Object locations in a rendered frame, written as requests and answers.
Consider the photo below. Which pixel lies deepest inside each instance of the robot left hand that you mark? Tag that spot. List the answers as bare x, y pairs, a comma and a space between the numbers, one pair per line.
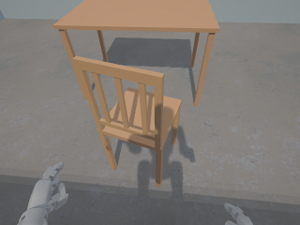
41, 196

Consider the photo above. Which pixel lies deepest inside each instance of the robot right hand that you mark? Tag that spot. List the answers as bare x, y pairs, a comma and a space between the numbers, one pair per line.
237, 214

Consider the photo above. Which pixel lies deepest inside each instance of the chair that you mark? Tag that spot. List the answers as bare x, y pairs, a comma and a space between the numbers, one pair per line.
138, 117

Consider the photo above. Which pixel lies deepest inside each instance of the table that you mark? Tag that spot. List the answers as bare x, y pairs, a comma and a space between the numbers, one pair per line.
189, 16

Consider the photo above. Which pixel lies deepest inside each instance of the left robot forearm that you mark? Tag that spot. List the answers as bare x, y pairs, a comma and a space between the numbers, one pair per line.
34, 216

